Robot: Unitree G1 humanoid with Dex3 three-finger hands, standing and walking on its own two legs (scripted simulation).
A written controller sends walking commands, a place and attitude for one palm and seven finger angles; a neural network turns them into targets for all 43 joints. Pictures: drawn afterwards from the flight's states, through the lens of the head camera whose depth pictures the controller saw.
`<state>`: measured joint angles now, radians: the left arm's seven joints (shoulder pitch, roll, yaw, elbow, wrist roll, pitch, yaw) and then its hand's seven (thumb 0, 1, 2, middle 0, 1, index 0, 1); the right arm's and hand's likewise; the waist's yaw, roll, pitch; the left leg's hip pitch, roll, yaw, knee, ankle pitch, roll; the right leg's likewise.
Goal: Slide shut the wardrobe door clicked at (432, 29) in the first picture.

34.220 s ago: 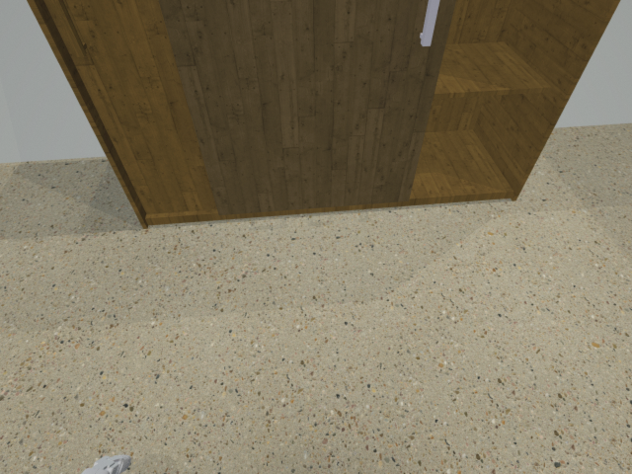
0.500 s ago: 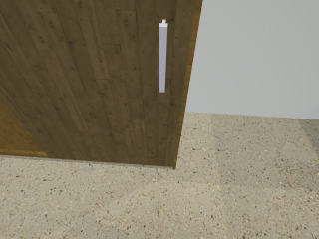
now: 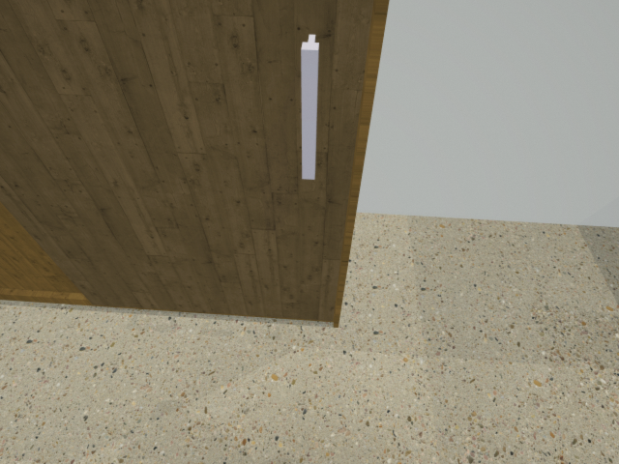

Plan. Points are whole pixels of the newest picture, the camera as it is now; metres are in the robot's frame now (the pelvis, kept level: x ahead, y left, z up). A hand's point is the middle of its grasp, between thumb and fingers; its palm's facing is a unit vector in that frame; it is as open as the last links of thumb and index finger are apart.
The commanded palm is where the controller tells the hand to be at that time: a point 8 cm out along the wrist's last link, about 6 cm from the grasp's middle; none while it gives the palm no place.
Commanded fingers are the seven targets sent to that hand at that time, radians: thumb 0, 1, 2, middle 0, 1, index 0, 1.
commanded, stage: look to check the result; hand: left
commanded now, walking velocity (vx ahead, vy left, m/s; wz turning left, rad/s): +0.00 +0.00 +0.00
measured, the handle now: (310, 113) +0.64 +0.03 +0.11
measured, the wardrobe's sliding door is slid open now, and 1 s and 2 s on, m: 0.00 0.00 0.00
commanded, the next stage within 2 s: stand and wait in 0.40 s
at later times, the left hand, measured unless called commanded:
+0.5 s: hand out of the picture +0.05 +0.19 -0.17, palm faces -0.01 -0.97 -0.23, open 7.4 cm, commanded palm none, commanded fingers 0.00 0.90 0.90 -0.20 -0.30 -0.20 -0.30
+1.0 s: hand out of the picture +0.08 +0.20 -0.16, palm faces -0.02 -0.96 -0.27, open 7.4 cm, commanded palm none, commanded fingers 0.00 0.90 0.90 -0.20 -0.30 -0.20 -0.30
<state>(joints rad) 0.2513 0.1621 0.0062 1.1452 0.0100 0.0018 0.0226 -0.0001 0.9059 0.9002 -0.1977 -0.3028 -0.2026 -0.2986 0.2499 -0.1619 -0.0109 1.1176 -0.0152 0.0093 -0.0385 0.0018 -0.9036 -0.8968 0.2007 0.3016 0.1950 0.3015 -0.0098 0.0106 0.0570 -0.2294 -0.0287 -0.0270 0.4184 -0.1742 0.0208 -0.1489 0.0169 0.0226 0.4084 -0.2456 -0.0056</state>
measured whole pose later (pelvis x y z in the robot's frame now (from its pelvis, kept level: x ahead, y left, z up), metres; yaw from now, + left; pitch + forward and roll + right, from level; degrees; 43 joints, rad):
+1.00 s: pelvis +0.02 -0.01 +0.00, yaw -1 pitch -1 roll +0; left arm 0.14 0.26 0.02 1.13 0.01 -0.01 0.01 0.00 0.90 0.90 -0.20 -0.30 -0.20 -0.30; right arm 0.13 -0.27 -0.01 1.13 -0.01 0.00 -0.03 0.00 -0.90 -0.90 0.20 0.30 0.20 0.30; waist -0.01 0.00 0.06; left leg -0.16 -0.01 -0.02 0.35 -0.18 0.00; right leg -0.08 0.03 0.03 0.33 -0.24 -0.02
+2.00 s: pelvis +0.03 -0.02 +0.01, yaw -1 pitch -1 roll +0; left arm 0.11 0.32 0.01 1.12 0.01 -0.01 0.00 0.00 0.90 0.90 -0.20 -0.30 -0.21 -0.30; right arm 0.10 -0.33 -0.01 1.12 -0.01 0.00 -0.02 0.00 -0.90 -0.90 0.20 0.30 0.20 0.30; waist -0.01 0.00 0.06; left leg -0.12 0.00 -0.01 0.31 -0.17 -0.01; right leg -0.05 0.04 0.04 0.29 -0.22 -0.03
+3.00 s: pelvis +0.03 -0.02 +0.01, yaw -1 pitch -1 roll +0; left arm 0.10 0.32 0.01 1.12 0.01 -0.01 0.00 0.00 0.90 0.90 -0.20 -0.30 -0.21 -0.30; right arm 0.09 -0.33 -0.01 1.12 -0.01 0.00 -0.02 0.00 -0.90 -0.90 0.20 0.30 0.20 0.30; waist -0.01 -0.01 0.07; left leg -0.12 0.00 -0.01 0.30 -0.17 -0.01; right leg -0.04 0.04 0.04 0.28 -0.22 -0.03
